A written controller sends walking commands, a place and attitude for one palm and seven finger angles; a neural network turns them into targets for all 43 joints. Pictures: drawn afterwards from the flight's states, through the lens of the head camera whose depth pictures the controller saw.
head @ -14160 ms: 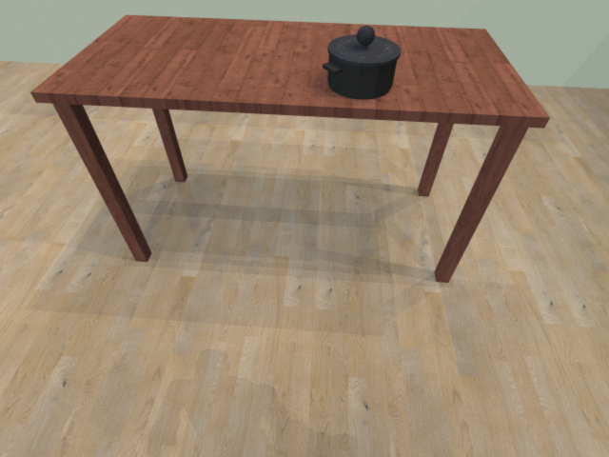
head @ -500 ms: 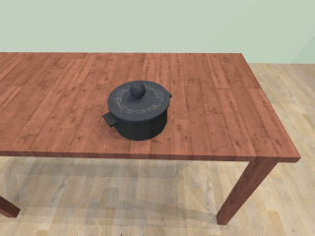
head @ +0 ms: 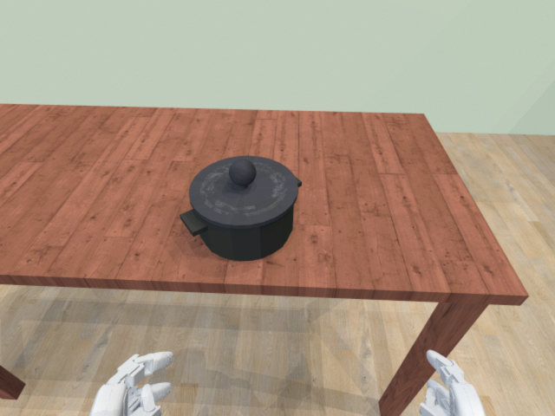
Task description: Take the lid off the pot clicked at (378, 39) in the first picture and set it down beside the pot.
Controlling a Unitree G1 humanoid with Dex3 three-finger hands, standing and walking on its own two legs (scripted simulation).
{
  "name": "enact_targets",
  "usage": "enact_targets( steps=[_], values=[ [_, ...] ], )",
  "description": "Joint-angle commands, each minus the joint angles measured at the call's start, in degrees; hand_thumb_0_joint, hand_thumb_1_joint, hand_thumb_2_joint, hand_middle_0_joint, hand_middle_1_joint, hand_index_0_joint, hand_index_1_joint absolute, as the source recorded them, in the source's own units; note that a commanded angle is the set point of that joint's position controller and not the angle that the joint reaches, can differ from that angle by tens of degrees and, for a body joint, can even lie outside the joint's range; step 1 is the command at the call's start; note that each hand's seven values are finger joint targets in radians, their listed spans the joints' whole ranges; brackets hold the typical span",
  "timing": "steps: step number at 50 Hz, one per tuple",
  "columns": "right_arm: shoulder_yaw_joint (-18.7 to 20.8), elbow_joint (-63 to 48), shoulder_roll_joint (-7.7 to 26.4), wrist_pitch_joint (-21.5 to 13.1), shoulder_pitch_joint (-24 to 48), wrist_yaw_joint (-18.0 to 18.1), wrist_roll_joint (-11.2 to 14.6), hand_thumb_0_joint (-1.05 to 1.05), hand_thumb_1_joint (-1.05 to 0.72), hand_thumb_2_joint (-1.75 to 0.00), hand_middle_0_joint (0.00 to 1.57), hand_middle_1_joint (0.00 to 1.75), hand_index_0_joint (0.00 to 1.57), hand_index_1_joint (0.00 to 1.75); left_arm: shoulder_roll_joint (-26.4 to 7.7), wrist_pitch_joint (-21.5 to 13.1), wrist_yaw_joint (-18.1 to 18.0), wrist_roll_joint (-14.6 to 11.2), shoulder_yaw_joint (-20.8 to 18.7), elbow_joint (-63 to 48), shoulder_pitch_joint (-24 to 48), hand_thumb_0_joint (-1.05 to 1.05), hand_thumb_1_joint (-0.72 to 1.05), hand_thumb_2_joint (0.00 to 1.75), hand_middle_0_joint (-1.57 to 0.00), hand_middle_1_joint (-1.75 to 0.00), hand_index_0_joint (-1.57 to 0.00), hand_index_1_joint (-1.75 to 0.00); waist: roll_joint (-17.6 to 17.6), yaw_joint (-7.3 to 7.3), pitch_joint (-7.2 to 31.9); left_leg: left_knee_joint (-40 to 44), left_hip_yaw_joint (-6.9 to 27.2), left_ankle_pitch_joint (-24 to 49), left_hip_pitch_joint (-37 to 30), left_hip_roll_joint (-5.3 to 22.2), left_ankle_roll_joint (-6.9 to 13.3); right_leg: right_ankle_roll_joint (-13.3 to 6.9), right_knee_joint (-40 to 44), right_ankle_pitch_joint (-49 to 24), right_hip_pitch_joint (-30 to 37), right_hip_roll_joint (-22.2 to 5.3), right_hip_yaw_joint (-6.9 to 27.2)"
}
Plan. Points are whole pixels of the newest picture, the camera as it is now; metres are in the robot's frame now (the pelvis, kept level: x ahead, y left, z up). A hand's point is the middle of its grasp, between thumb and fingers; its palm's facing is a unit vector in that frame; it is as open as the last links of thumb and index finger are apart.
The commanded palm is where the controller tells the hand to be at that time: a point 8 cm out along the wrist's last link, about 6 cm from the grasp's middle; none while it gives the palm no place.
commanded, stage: lift the closed hand beside the body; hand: left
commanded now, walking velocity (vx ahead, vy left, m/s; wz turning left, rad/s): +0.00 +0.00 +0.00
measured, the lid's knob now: (242, 172) +0.47 +0.09 +0.13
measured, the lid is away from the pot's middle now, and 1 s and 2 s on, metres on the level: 0.00 0.00 0.00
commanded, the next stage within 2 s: raise the hand higher, near the body in 0.30 s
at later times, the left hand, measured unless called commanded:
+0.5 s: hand (96, 391) +0.14 +0.22 +0.06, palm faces +0.29 -0.86 -0.42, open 3.1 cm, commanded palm +0.08 +0.26 +0.09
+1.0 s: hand (65, 359) +0.15 +0.24 +0.12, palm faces +0.36 -0.84 -0.40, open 3.1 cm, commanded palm +0.10 +0.27 +0.14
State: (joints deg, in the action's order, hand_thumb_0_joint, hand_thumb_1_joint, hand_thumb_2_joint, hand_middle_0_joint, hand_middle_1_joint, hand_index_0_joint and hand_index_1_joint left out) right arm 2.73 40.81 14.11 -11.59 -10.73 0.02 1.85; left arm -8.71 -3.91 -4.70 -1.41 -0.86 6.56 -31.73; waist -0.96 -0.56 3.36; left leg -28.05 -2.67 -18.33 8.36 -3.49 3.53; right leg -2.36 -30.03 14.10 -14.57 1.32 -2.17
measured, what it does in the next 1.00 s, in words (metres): stands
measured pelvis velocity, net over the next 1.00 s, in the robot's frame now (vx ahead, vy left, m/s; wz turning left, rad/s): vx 0.00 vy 0.00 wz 0.04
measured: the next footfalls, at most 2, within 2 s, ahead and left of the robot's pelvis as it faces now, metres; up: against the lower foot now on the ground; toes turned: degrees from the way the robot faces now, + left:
none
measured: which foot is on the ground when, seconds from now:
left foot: down 0.00-1.00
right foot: down 0.00-1.00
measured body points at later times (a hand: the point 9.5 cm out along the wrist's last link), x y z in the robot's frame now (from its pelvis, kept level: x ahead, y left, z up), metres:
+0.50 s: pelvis +0.02 -0.01 +0.00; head +0.01 -0.04 +0.45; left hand +0.12 +0.27 +0.09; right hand +0.20 -0.21 -0.09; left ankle -0.03 +0.08 -0.73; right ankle +0.02 -0.09 -0.73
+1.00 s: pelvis +0.00 +0.00 +0.00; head -0.02 -0.01 +0.45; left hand +0.13 +0.28 +0.15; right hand +0.22 -0.20 -0.06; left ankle -0.03 +0.08 -0.73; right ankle +0.02 -0.09 -0.73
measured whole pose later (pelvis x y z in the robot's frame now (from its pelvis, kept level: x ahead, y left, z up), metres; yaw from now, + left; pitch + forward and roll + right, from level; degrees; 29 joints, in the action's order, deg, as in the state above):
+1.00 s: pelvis +0.00 +0.00 +0.00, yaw +2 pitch -4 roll -1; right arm -0.7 34.0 11.2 -10.2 -10.6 1.9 1.1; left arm -18.1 -7.1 -4.7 -1.9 -12.6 -25.3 -36.9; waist -3.1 3.8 -0.1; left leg -27.3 -0.2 -18.3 5.2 -2.6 3.4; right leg -2.5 -25.2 12.7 -8.9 2.1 -4.6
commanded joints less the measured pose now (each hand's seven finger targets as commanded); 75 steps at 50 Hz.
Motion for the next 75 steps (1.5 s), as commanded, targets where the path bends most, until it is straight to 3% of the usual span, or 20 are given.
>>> enact_targets(
  steps=[1,4,10,15,19,22,23,27,33,38,46,52,59,64,65,66,67,69,71,75],
  values=[
    [0.68,-15.75,3.43,-2.69,7.58,-0.15,0.23,0.00,-0.90,-0.90,0.20,0.30,0.20,0.30,-9.61,-4.65,0.50,-0.16,-5.88,-23.22,-10.68,0.00,0.90,0.90,-0.95,-1.12,-0.95,-1.12,-6.47,4.25,-4.00,5.02,3.45,14.57,7.52,3.41,-3.14,-0.35,5.20,-8.74,7.23,-3.06,2.28],
    [0.19,-16.39,3.86,-1.69,4.92,0.29,-0.37,0.00,-0.90,-0.90,0.20,0.30,0.20,0.30,-9.45,-4.74,0.37,-0.12,-5.08,-24.83,-4.00,0.00,0.90,0.90,-1.08,-1.26,-1.08,-1.26,-10.04,1.47,-5.81,2.91,3.33,13.77,6.36,2.78,-2.52,-0.11,6.14,-10.08,2.84,-2.63,2.00],
    [0.11,-17.78,3.83,-0.40,4.42,2.29,-0.80,0.00,-0.90,-0.90,0.20,0.30,0.20,0.30,-12.06,-4.78,-0.06,-0.59,-8.03,-32.68,-5.34,0.00,0.90,0.90,-1.30,-1.50,-1.30,-1.50,-1.40,2.16,4.02,1.76,3.81,15.74,1.92,2.70,-1.27,1.07,6.17,-13.03,7.31,-2.96,2.26],
    [0.12,-15.96,3.42,0.09,5.91,2.91,-0.72,0.00,-0.90,-0.90,0.20,0.30,0.20,0.30,-11.56,-3.08,-0.20,-0.23,-9.42,-27.48,-9.11,0.00,0.90,0.90,-1.30,-1.50,-1.30,-1.50,5.57,2.60,0.36,1.99,3.99,15.57,3.94,3.08,-0.91,1.84,6.81,-13.08,6.61,-3.01,1.69],
    [-0.02,-16.05,2.54,-0.34,8.08,3.07,-0.55,0.00,-0.90,-0.90,0.20,0.30,0.20,0.30,-16.48,-4.16,-0.52,-0.36,-15.27,-33.51,-10.81,0.00,0.90,0.90,-1.30,-1.50,-1.30,-1.50,1.33,4.39,1.93,3.04,4.08,16.19,3.26,3.34,-1.15,1.59,7.29,-12.30,9.17,-3.54,2.06],
    [-0.41,-15.46,1.97,-0.91,8.88,2.68,-0.47,0.00,-0.90,-0.90,0.20,0.30,0.20,0.30,-15.86,-3.75,-0.81,-0.20,-15.67,-35.08,-14.48,0.00,0.90,0.90,-1.30,-1.50,-1.30,-1.50,-2.16,4.94,1.92,3.17,4.32,20.01,2.41,3.74,-1.61,1.37,6.77,-15.04,9.84,-3.22,1.58],
    [-0.70,-15.42,1.72,-1.04,8.55,2.46,-0.53,0.00,-0.90,-0.90,0.20,0.30,0.20,0.30,-13.77,-4.03,-0.36,-0.16,-13.31,-35.59,-13.64,0.00,0.90,0.90,-1.30,-1.50,-1.30,-1.50,-2.21,4.35,0.92,3.68,4.31,19.91,2.48,3.68,-1.68,1.36,6.72,-14.29,9.29,-3.28,0.81],
    [0.33,-14.85,2.26,-0.56,9.51,2.61,-0.08,0.00,-0.90,-0.90,0.20,0.30,0.20,0.30,-15.99,-4.39,-0.13,-0.43,-16.52,-32.74,-13.77,0.00,0.90,0.90,-1.30,-1.50,-1.30,-1.50,3.51,4.36,-2.97,3.77,4.12,17.18,3.77,4.04,-1.32,1.59,8.00,-12.34,7.21,-2.88,1.25],
    [-0.54,-15.85,2.51,-2.03,7.83,3.02,-0.35,0.00,-0.90,-0.90,0.20,0.30,0.20,0.30,-17.44,-6.06,-1.02,-0.49,-16.44,-42.99,-7.87,0.00,0.90,0.90,-1.30,-1.50,-1.30,-1.50,-4.56,3.97,1.27,4.40,4.19,16.04,0.18,3.87,-1.34,1.47,8.66,-9.54,8.16,-3.38,1.45],
    [-0.25,-15.38,2.78,-1.17,8.17,2.66,-0.18,0.00,-0.90,-0.90,0.20,0.30,0.20,0.30,-15.96,-6.08,-0.62,-0.74,-16.20,-39.03,-7.80,0.00,0.90,0.90,-1.30,-1.50,-1.30,-1.50,1.05,3.65,-3.42,5.20,4.44,14.50,1.77,4.06,-1.34,1.35,9.14,-8.01,6.51,-2.89,0.94],
    [-1.00,-16.14,3.05,-1.85,7.44,2.48,-0.40,0.00,-0.90,-0.90,0.20,0.30,0.20,0.30,-17.80,-7.02,-1.27,-0.95,-17.97,-44.41,-4.37,0.00,0.90,0.90,-1.30,-1.50,-1.30,-1.50,-4.56,4.32,-1.79,6.20,5.51,13.66,1.07,4.58,-1.93,0.83,8.60,-6.14,8.25,-2.74,0.77],
    [-1.00,-15.98,3.55,-1.34,8.23,1.83,-0.26,0.00,-0.90,-0.90,0.20,0.30,0.20,0.30,-18.21,-7.02,-0.91,-1.20,-19.09,-43.11,-2.18,0.00,0.90,0.90,-1.30,-1.50,-1.30,-1.50,-0.98,4.03,-4.35,6.51,6.06,11.85,2.82,4.96,-1.93,0.80,8.20,-4.83,6.89,-2.23,0.67],
    [-1.49,-15.87,3.41,-2.27,7.29,1.64,-0.46,0.00,-0.90,-0.90,0.20,0.30,0.20,0.30,-18.89,-8.28,-1.42,-1.35,-20.08,-47.86,-0.17,0.00,0.90,0.90,-1.30,-1.50,-1.30,-1.50,-4.20,4.38,-0.43,6.40,6.62,15.91,1.24,5.27,-2.99,0.54,6.86,-7.81,9.13,-2.50,0.40],
    [-1.03,-15.20,3.61,-1.66,7.60,1.73,-0.27,0.00,-0.90,-0.90,0.20,0.30,0.20,0.30,-19.73,-8.45,-1.37,-1.64,-22.08,-45.11,1.33,0.00,0.90,0.90,-1.30,-1.50,-1.30,-1.50,0.61,4.32,-2.57,6.54,6.17,14.07,2.40,5.31,-2.53,0.62,7.50,-6.72,7.94,-2.48,0.43],
    [-2.23,-17.26,8.97,2.35,9.59,0.80,-1.80,0.00,-0.90,-0.90,0.20,0.30,0.20,0.30,-32.60,-3.69,-3.35,23.49,-18.63,-50.03,5.29,0.00,0.87,0.92,-1.29,-1.46,-1.29,-1.46,-6.48,5.16,-1.86,5.37,5.39,15.40,8.48,3.81,-3.37,0.13,4.41,-6.83,2.37,-0.91,3.99],
    [-1.83,-20.77,6.34,4.47,10.04,0.25,-1.77,0.00,-0.90,-0.90,0.20,0.30,0.20,0.30,-27.22,-0.51,-4.82,24.20,-17.56,-55.68,5.34,0.00,0.83,0.94,-1.28,-1.43,-1.28,-1.43,-10.77,5.66,0.05,5.23,4.82,17.20,8.63,4.23,-4.44,-0.57,3.26,-6.85,3.68,-1.79,1.15],
    [-2.21,-21.16,6.42,5.44,11.22,0.01,-1.22,0.00,-0.90,-0.90,0.20,0.30,0.20,0.30,-27.86,1.08,-5.57,24.34,-17.07,-56.69,7.49,0.00,0.80,0.96,-1.27,-1.39,-1.27,-1.39,-10.44,4.97,-0.97,4.75,5.05,16.49,10.02,4.36,-4.45,-0.78,2.80,-6.20,3.10,-1.51,1.62],
    [-1.47,-20.46,6.85,8.28,9.19,-0.85,-1.70,0.00,-0.90,-0.90,0.20,0.30,0.20,0.30,-30.53,4.72,-5.59,34.13,-18.11,-51.29,1.44,0.00,0.74,1.00,-1.25,-1.32,-1.25,-1.32,-7.75,6.84,1.84,4.36,5.35,16.45,9.47,4.68,-4.33,-1.18,1.95,-4.79,3.65,-0.81,2.45],
    [-1.85,-21.57,7.73,12.34,10.86,-1.28,-1.32,0.00,-0.90,-0.90,0.20,0.30,0.20,0.30,-34.28,8.35,-4.12,39.18,-19.27,-49.98,1.23,0.00,0.67,1.05,-1.24,-1.25,-1.24,-1.25,-4.21,7.09,3.62,4.01,4.91,16.47,9.95,4.10,-3.77,-1.24,2.34,-6.43,5.30,-0.85,3.86],
    [-2.03,-22.53,8.18,16.09,12.77,-1.38,0.26,0.00,-0.90,-0.90,0.20,0.30,0.20,0.30,-39.04,11.08,1.23,44.09,-19.06,-47.75,5.79,0.00,0.54,1.13,-1.20,-1.11,-1.20,-1.11,-1.08,6.37,7.05,3.71,5.39,18.03,8.25,4.18,-2.36,-0.13,3.31,-9.40,7.11,-1.89,4.58]
  ],
)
